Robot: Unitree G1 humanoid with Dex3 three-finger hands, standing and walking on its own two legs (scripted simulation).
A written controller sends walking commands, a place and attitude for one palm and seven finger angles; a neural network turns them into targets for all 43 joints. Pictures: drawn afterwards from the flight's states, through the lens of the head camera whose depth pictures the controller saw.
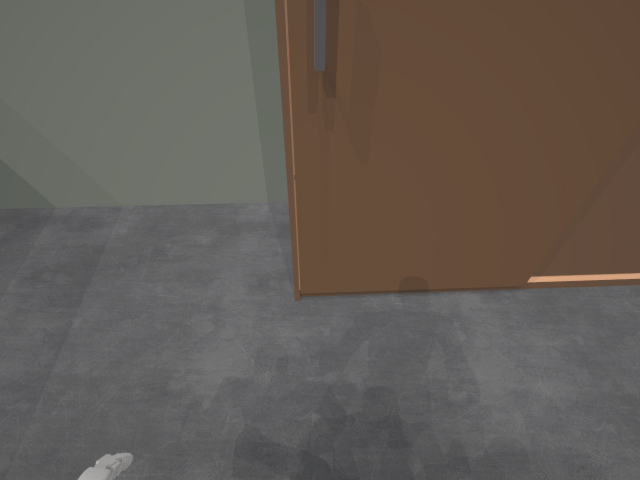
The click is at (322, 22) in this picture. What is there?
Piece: wardrobe's sliding door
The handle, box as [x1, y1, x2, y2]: [314, 0, 325, 70]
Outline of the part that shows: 314,0 314,66 315,70 324,70 325,0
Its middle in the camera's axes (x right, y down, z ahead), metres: +0.00 -0.44 +0.67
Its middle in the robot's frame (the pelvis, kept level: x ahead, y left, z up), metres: +0.83 +0.04 +0.28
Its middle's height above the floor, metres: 1.05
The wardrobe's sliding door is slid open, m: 0.00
